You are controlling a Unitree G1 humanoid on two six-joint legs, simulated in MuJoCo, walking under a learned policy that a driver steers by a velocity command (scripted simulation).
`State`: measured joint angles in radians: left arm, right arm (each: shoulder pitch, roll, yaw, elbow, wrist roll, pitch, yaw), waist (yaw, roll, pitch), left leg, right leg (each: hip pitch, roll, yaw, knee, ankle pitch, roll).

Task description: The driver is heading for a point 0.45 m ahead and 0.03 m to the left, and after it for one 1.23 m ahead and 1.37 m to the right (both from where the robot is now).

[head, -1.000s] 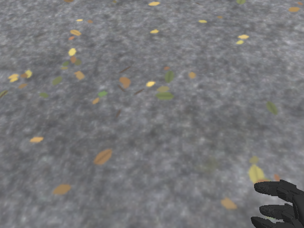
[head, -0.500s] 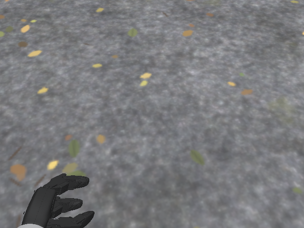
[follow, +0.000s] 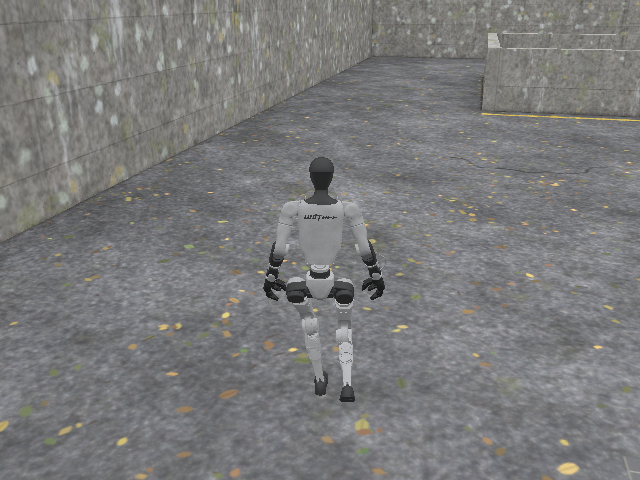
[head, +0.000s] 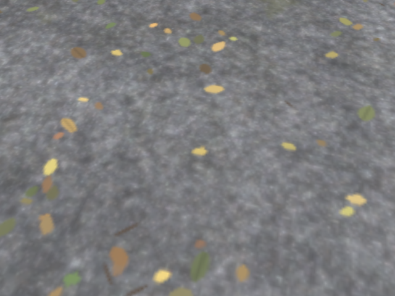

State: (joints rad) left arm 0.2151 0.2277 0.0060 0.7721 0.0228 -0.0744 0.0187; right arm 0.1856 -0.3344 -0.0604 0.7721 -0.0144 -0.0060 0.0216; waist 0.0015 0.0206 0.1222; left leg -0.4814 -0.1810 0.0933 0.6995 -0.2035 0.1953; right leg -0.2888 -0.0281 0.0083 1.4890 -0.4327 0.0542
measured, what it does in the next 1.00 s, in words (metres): walks ahead, turning left: right foot, then left foot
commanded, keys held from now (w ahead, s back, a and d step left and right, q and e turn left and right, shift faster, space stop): s+q+shift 0.28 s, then q+shift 0.14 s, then shift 0.58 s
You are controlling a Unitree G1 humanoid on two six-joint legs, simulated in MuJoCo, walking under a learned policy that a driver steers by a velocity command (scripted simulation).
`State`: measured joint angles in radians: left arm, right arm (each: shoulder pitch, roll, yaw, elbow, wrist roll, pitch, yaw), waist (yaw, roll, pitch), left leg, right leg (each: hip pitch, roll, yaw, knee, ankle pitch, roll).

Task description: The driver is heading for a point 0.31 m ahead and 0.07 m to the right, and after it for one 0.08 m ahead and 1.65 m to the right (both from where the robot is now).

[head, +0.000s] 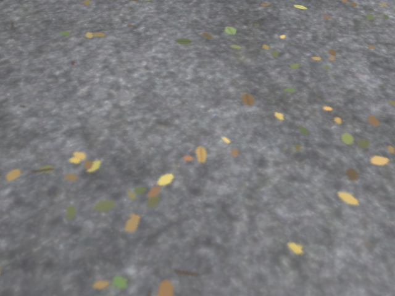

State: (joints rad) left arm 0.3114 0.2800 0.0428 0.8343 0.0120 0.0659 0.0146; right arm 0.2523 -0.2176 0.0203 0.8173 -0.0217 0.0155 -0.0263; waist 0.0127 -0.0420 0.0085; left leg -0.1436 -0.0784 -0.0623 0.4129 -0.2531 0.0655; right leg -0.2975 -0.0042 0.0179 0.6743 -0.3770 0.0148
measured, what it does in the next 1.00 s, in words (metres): walks ahead, turning right: right foot, then right foot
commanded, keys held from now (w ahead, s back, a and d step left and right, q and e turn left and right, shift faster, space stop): shift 0.24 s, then w+shift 0.36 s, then w+e+shift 0.08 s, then e+shift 0.32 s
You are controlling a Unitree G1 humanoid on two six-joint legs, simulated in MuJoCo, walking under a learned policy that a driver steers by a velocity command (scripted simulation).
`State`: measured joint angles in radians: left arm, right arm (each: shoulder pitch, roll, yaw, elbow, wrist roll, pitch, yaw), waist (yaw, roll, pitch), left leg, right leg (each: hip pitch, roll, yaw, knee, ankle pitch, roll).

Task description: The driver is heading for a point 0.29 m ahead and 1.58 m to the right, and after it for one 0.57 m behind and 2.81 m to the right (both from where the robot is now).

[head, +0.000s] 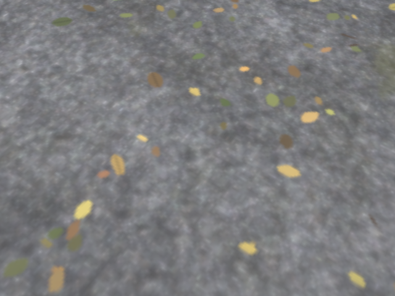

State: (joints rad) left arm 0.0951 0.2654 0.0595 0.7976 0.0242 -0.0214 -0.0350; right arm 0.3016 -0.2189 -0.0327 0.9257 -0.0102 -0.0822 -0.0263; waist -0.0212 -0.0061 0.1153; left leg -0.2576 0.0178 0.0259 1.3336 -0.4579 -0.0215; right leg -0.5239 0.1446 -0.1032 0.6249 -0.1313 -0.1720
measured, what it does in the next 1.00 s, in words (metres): walks ahead, turning right: left foot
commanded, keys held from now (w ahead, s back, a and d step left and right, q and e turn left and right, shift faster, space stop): e+shift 0.80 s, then shift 0.20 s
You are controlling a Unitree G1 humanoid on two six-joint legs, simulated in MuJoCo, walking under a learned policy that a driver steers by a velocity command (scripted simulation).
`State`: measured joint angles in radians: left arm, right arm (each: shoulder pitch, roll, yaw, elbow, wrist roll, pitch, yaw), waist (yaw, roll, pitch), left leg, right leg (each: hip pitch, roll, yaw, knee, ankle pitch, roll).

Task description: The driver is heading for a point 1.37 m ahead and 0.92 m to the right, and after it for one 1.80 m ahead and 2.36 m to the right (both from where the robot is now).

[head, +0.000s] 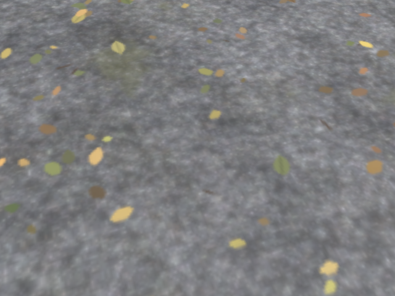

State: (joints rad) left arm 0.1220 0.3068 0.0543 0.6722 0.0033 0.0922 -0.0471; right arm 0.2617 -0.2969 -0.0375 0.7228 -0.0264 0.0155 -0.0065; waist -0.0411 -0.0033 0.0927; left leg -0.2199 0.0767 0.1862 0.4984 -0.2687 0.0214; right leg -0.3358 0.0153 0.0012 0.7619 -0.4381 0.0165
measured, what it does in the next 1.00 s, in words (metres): walks ahead, turning right: right foot, then left foot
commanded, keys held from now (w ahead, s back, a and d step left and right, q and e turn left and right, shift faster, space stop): shift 0.04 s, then w+shift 0.26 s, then w+e+shift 0.70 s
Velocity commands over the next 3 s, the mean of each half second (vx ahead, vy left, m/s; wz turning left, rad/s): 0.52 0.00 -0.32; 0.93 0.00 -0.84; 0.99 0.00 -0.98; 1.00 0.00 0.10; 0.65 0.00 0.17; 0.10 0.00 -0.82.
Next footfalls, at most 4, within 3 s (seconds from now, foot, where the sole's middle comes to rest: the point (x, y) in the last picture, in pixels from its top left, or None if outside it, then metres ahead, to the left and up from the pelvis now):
0.06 right None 0.03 -0.11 -0.78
0.54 left None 0.32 0.12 -0.78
1.02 right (250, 234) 0.64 -0.19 -0.78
1.44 left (287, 140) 1.07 -0.41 -0.78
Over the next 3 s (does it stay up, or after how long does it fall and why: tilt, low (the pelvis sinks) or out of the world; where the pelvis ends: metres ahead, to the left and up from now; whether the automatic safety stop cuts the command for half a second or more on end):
stays up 1.31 -1.17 0.00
